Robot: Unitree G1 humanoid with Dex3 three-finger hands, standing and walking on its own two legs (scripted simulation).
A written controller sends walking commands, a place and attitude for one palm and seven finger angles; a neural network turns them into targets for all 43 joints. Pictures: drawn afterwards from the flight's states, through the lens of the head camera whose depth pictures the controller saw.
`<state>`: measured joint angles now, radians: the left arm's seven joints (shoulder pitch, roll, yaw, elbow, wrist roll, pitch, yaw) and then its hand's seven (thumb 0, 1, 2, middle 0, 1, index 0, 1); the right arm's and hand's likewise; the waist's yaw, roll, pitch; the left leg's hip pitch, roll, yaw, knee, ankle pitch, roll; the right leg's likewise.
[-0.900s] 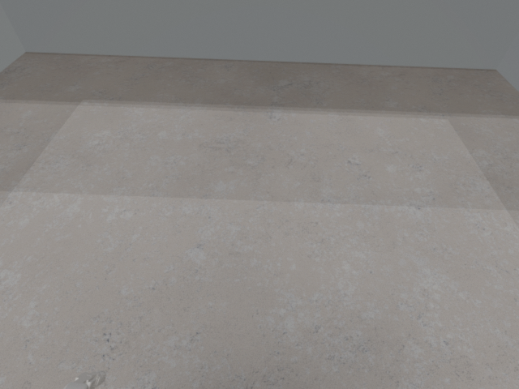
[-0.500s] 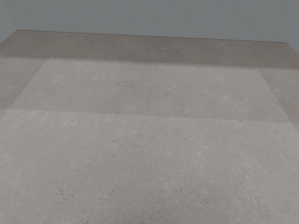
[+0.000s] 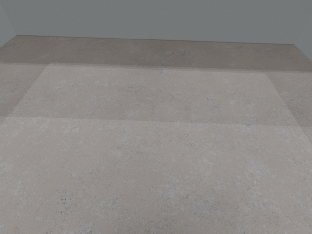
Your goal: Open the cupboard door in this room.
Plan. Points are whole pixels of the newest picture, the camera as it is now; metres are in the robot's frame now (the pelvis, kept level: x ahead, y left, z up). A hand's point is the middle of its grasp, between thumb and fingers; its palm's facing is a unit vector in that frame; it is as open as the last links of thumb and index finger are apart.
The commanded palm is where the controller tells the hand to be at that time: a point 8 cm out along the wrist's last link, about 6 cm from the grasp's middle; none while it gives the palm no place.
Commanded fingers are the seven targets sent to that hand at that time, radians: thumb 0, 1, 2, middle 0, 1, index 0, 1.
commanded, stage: turn or walk to find it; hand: left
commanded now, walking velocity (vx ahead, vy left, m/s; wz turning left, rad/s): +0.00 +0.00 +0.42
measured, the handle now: out of the picture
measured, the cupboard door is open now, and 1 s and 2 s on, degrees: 0 0 0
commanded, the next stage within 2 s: stand and wait in 1.92 s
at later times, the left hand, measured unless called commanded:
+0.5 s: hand out of the picture +0.01 +0.24 -0.19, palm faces +0.13 -0.97 -0.21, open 7.4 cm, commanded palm none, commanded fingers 0.00 0.90 0.90 -0.20 -0.30 -0.20 -0.30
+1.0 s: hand out of the picture -0.07 +0.19 -0.15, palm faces +0.37 -0.88 -0.31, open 7.4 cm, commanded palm none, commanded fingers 0.00 0.90 0.90 -0.20 -0.30 -0.20 -0.30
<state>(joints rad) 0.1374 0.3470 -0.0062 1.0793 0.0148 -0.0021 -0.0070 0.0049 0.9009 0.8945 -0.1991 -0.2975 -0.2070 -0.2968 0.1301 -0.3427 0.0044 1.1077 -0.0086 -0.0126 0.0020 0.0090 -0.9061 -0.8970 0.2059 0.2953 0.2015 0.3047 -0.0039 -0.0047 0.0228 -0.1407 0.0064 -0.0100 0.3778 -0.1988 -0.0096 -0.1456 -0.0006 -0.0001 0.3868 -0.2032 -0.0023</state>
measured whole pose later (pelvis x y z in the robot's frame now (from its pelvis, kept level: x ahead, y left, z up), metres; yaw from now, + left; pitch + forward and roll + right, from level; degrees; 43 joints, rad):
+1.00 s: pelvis -0.06 -0.03 +0.00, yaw +21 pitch +0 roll +2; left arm 0.26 0.20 0.04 0.93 0.02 0.03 0.03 0.00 0.90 0.89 -0.20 -0.30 -0.21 -0.30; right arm 0.26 -0.25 -0.09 0.97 -0.02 0.08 0.01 0.01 -0.91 -0.90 0.20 0.29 0.20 0.30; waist -0.02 0.03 0.01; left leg -0.55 -0.08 -0.07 1.04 -0.34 -0.03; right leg -0.18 -0.02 -0.07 0.47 -0.29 -0.04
